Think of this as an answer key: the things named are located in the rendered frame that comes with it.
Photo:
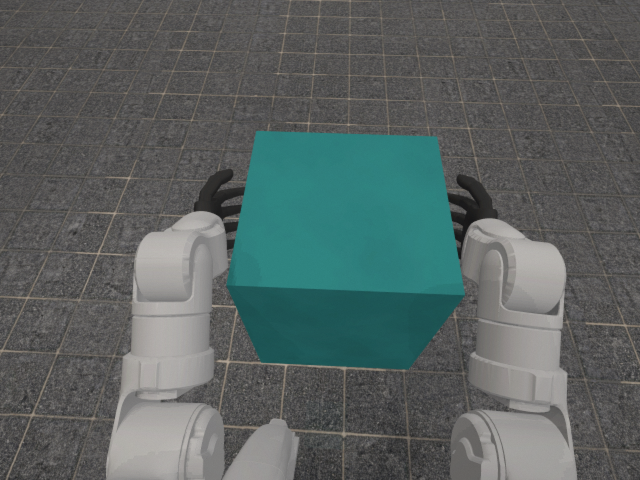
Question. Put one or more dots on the robot right upper arm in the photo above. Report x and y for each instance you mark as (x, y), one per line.
(497, 445)

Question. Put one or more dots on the left robot thigh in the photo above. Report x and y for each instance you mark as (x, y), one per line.
(270, 453)

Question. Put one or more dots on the robot left shin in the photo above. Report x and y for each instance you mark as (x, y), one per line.
(278, 422)

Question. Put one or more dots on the carton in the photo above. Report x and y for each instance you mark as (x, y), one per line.
(345, 253)

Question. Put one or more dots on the robot right hand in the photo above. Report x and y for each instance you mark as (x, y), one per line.
(481, 209)

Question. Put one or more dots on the robot left hand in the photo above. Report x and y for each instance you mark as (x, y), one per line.
(210, 200)

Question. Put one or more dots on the robot right forearm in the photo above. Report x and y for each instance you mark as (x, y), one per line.
(520, 306)

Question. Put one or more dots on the robot left forearm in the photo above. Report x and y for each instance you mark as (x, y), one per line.
(172, 296)

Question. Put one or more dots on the robot left upper arm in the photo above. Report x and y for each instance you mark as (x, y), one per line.
(168, 441)

